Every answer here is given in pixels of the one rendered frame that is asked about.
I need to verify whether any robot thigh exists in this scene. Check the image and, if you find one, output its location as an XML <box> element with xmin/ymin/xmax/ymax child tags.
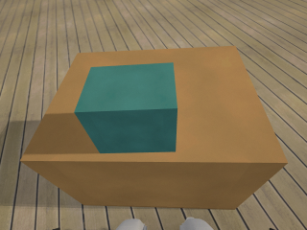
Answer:
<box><xmin>179</xmin><ymin>218</ymin><xmax>214</xmax><ymax>230</ymax></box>
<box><xmin>116</xmin><ymin>218</ymin><xmax>148</xmax><ymax>230</ymax></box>

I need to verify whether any pedestal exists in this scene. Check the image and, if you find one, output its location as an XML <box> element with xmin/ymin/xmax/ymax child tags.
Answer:
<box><xmin>20</xmin><ymin>45</ymin><xmax>288</xmax><ymax>210</ymax></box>

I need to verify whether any carton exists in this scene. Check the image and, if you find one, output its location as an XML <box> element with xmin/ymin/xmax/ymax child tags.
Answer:
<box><xmin>74</xmin><ymin>62</ymin><xmax>177</xmax><ymax>153</ymax></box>

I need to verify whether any left robot thigh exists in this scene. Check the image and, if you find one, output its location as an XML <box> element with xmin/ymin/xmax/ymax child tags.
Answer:
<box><xmin>116</xmin><ymin>218</ymin><xmax>148</xmax><ymax>230</ymax></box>

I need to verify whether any right robot thigh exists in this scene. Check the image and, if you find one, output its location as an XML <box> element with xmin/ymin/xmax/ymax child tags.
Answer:
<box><xmin>179</xmin><ymin>218</ymin><xmax>214</xmax><ymax>230</ymax></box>

